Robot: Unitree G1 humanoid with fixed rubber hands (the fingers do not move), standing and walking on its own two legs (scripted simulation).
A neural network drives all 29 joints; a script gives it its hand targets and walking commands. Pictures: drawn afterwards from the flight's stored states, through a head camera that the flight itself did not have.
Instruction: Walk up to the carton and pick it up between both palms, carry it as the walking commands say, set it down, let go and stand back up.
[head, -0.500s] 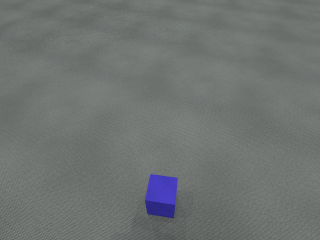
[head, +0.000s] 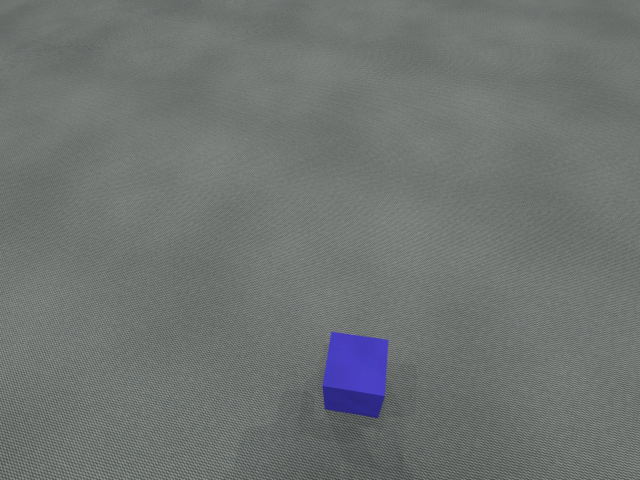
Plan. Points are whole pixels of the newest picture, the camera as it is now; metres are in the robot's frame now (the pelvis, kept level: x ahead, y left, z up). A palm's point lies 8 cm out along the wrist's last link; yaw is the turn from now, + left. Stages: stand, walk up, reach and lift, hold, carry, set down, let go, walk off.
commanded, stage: walk up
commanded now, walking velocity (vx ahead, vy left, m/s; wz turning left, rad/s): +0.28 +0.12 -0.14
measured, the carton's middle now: (355, 376) +0.49 -0.04 -0.66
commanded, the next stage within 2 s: none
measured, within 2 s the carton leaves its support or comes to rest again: neither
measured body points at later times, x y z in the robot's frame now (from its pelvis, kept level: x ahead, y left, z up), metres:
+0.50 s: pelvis +0.11 +0.02 +0.01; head +0.12 +0.05 +0.45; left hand +0.21 +0.26 -0.14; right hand +0.11 -0.24 -0.12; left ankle +0.05 +0.11 -0.73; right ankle +0.14 -0.12 -0.70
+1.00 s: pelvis +0.10 +0.02 -0.01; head +0.13 +0.02 +0.44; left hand +0.19 +0.25 -0.15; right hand +0.14 -0.23 -0.15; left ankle +0.08 +0.11 -0.73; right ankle +0.14 -0.12 -0.73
